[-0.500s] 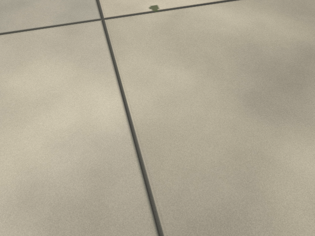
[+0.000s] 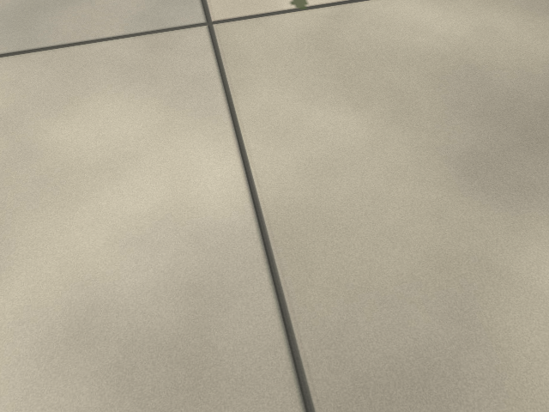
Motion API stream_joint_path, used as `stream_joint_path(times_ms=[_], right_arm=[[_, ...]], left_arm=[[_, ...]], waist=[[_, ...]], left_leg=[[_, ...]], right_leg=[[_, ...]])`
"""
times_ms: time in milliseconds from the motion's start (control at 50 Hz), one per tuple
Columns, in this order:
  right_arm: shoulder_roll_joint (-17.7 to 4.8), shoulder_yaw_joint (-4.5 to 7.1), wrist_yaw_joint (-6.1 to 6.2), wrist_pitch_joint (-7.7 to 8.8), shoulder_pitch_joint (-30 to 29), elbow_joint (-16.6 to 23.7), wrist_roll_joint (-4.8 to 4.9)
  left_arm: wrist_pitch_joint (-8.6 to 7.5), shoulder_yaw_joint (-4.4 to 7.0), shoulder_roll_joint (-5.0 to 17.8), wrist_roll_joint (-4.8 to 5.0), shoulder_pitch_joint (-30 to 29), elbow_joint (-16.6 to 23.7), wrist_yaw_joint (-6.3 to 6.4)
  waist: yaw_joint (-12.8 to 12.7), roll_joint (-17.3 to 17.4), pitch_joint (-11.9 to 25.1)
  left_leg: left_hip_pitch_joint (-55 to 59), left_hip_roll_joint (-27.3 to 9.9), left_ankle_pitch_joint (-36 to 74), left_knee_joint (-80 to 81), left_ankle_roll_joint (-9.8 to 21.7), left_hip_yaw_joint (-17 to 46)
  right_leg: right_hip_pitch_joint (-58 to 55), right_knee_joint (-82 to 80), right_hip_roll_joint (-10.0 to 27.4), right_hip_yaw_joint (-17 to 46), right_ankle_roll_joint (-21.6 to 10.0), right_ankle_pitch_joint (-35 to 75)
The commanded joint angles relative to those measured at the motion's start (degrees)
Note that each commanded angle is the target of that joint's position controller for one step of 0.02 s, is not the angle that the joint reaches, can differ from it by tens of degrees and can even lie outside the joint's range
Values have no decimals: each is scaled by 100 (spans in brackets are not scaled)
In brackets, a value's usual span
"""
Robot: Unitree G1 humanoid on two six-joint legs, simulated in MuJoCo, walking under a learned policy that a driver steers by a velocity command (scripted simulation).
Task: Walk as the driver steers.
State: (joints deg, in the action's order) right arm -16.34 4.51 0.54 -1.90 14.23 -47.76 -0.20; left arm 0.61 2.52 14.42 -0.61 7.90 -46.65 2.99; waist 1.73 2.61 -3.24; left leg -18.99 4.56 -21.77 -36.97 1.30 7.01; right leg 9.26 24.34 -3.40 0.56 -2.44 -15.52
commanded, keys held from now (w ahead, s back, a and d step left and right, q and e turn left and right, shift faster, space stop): q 0.02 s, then w+q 0.28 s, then q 0.06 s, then e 0.30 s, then w+e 0.34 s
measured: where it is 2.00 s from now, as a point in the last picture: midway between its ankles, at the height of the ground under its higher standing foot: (313, 288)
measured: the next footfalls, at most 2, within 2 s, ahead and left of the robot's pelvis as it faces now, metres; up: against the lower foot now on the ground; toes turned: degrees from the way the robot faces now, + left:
left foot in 0.42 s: +0.13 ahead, +0.17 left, +0.00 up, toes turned +17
right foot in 1.14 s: +0.36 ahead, -0.04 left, +0.00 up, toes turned -10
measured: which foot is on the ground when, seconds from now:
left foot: up 0.00-0.40, down 0.42-1.00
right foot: down 0.00-0.42, up 0.44-1.00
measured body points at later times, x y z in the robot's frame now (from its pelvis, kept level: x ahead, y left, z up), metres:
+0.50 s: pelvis +0.07 +0.07 -0.01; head +0.10 +0.10 +0.44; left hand +0.00 +0.34 -0.15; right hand +0.33 -0.12 -0.09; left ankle +0.09 +0.16 -0.74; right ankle -0.01 -0.09 -0.69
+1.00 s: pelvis +0.19 +0.09 +0.00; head +0.22 +0.09 +0.45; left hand +0.35 +0.34 -0.11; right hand +0.19 -0.18 -0.13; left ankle +0.09 +0.16 -0.74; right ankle +0.27 -0.04 -0.70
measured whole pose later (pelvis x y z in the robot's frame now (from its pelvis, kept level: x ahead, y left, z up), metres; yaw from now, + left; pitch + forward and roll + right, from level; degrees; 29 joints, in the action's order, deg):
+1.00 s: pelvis +0.19 +0.09 +0.00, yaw +0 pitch +1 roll +1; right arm -14.8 3.2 0.6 3.6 21.7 -51.2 -1.8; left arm 2.0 3.9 14.3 -2.1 6.6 -45.5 -4.6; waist 3.1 -0.3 -2.4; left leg 1.5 -0.7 -16.9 -14.7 1.4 -17.1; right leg 29.9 44.0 3.7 -2.6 -2.3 -11.7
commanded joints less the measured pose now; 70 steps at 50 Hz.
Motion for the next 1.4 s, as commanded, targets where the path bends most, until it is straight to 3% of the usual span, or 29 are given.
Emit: stream_joint_path(times_ms=[20, 40, 80, 140, 300, 340, 380, 420, 440, 460, 480, 520, 560, 660, 740, 780, 860, 1040, 1080, 1120, 1140, 1160, 1180, 1200, 1220, 1260, 1280, 1320, 1400], right_arm=[[-676, 201, 26, -21, 48, 355, -98], [-649, 212, -32, -72, 149, 273, -105], [-604, 179, -253, -135, -122, 392, -151], [-589, 152, -459, -130, -614, 594, -154], [-359, 12, -601, -5, -1401, 1062, -150], [-318, -18, -593, 28, -1445, 1157, -164], [-292, -28, -519, 79, -1214, 1165, -197], [-381, 41, -351, 214, 29, 737, -306], [-751, 104, -241, 287, 834, 635, -401], [-1480, 191, -149, 289, 938, 677, -206], [-1259, 179, -102, 278, 896, 564, -6], [-519, -104, -43, 342, -9, 623, -56], [-342, -197, 17, 379, -525, 682, -49], [-427, -182, 117, 425, -320, 590, -60], [-391, -138, 116, 402, 145, 412, -116], [-431, -96, 115, 449, 312, 307, -118], [-459, -34, 82, 556, 584, 111, -122], [-658, 42, 6, 586, 1074, -278, -170], [-799, 63, 16, 541, 969, -301, -153], [-952, 72, 9, 475, 806, -282, -50], [-880, 34, -7, 466, 687, -126, -65], [-115, -134, -114, 516, 654, 335, -125], [-597, -39, -154, 582, 26, 562, -175], [-606, -38, -181, 623, -221, 643, -94], [-563, -65, -178, 681, -16, 545, -53], [-527, -58, -159, 559, 426, 341, -217], [-468, -74, -178, 456, 678, 266, -257], [-346, -93, -232, 352, 637, 221, -260], [-291, -113, -301, 327, -281, 454, -182]], left_arm=[[-42, 153, 729, -41, 286, 336, -13], [-42, 98, 572, -83, 90, 399, -40], [-89, 102, 654, -122, 192, 383, -46], [-194, 177, 859, -108, 659, 252, -85], [-476, 271, 1028, -136, 1120, 30, -243], [-464, 287, 1083, -124, 1102, -6, -262], [-398, 295, 1142, -47, 1185, -86, -274], [-345, 183, 952, 52, 1190, -152, -280], [-333, 13, 529, 27, 1213, 52, -301], [-286, -98, 114, 21, 1500, 203, -324], [-148, 65, 720, -27, 1217, 13, -265], [-150, 16, 509, 122, 1242, -156, -302], [-55, 66, 591, -16, 1651, -434, -318], [106, 159, 490, -52, 1400, -368, -406], [186, 213, 507, -152, 591, -24, -560], [169, 221, 438, -168, 363, 83, -617], [103, 204, 282, -164, 25, 235, -673], [15, 114, 217, -178, -1103, 869, -811], [4, 138, 277, -196, -857, 851, -777], [-83, 258, 438, -218, 393, 501, -659], [-123, 433, 870, -277, 1512, 162, -545], [-134, 583, 1644, -228, 1541, 218, -442], [-96, 584, 1760, -93, 1608, 346, -394], [-70, 520, 1530, -56, 1366, 209, -361], [-98, 432, 1207, -5, 1060, 232, -353], [-203, 312, 869, 42, 519, 348, -347], [-293, 265, 802, 36, 507, 365, -360], [-446, 206, 683, 64, 729, 188, -385], [-533, 180, 740, 31, 1259, -72, -383]], waist=[[-142, -777, 418], [-30, -664, 349], [-171, -1174, 99], [-443, -972, -158], [-618, -936, -316], [-551, -974, -361], [-425, -1030, -115], [173, -495, 669], [484, 400, 1427], [309, 1461, 1726], [409, 373, 1380], [-88, 157, 558], [-399, 410, 473], [-392, 313, 401], [-75, 383, 45], [-36, 194, -111], [50, 17, -172], [290, 233, -298], [79, 323, -87], [-583, 97, 670], [-1080, -424, 1330], [-803, -1791, 1593], [-1023, -953, 1606], [-821, -616, 813], [-522, -402, 379], [-47, -305, 302], [57, -512, 432], [102, -429, 324], [-205, -488, -3]], left_leg=[[-1071, -207, -1204, -2388, -57, -330], [-1048, -308, -735, -2575, -71, -329], [-1462, -416, -76, -2503, -120, -405], [-1975, -470, 246, -2081, -255, -482], [-1535, -718, 463, -646, -47, -892], [-1106, -630, 280, -269, 76, -1134], [-423, -381, 260, 152, 232, -1310], [1517, -40, 1161, 1166, 442, -1208], [2917, -1466, 1103, 1558, 660, 358], [3216, -3181, 2956, 2150, 1359, 2484], [2632, -2912, 3941, 1836, 1438, 1711], [1713, -2263, 4740, 1922, 1015, 257], [1301, -1887, 4871, 2101, 734, -455], [1188, -1946, 4727, 2172, 848, -972], [1567, -2163, 648, 3005, 1026, -440], [1888, -2296, 267, 3177, 1067, -334], [2311, -2349, 579, 3138, 1038, -670], [2463, -2354, 2397, 2517, 803, -1651], [2312, -2261, 3980, 1878, 654, -2014], [1755, -2025, 5344, -56, 470, -2441], [555, -1812, 4011, -1716, 215, -2494], [-1907, -941, -919, -3556, -157, -2196], [-2685, -605, -896, -4146, -199, -891], [-2977, -958, -229, -3992, -118, -678], [-2585, -1145, 277, -3467, -91, -684], [-1795, -1256, 523, -2948, -169, -640], [-1481, -1245, 528, -2854, -222, -674], [-1455, -1203, 736, -2586, -273, -804], [-2067, -1189, 1582, -1840, -205, -934]], right_leg=[[-590, -751, 2446, 1558, -1350, 3460], [-460, -868, 2054, 1134, -1076, 2405], [-560, -1311, 1622, 877, -782, 288], [-997, -1668, 1762, 982, -846, -630], [-900, -1678, 2017, 157, -774, -275], [-717, -1260, 1958, -221, -691, 999], [-595, -577, 1932, -436, -567, 2616], [17, 1153, 1473, -966, -245, 3394], [1115, 2604, 1229, -1128, 26, 1160], [2268, 3719, 352, -907, 207, -1997], [2049, 4231, 571, -30, 142, -1783], [1838, 3894, 676, 333, 67, -1182], [1395, 3690, 603, 135, 138, -589], [1669, 3844, 443, 19, 263, -108], [2711, 3372, 677, 69, 309, 181], [3071, 3063, 698, 129, 316, 247], [3288, 2565, 746, 25, 213, 378], [2749, 1562, 626, -705, -259, 4], [1959, 1308, 310, -966, -471, -347], [157, 729, -204, -1090, -754, -93], [-1450, 301, 221, -203, -1016, -579], [-2849, -369, 2054, 2833, -1614, -1594], [-2715, -1140, 2408, 4318, -1883, -1247], [-2294, -1034, 2252, 3200, -1750, -446], [-1507, -1002, 1972, 2489, -1549, 620], [-740, -1092, 1349, 1606, -1239, 1787], [-507, -1137, 1382, 1451, -1322, 2296], [-357, -1299, 1245, 1054, -1273, 2887], [-642, -1550, 1122, 597, -909, 3241]])
Velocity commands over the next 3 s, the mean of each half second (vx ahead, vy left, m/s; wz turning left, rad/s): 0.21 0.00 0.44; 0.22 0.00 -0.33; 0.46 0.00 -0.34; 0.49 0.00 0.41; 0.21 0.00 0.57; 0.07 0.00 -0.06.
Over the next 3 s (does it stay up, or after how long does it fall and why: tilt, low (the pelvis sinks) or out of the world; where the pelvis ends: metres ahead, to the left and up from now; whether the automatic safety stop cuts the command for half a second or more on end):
stays up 0.88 -0.02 0.00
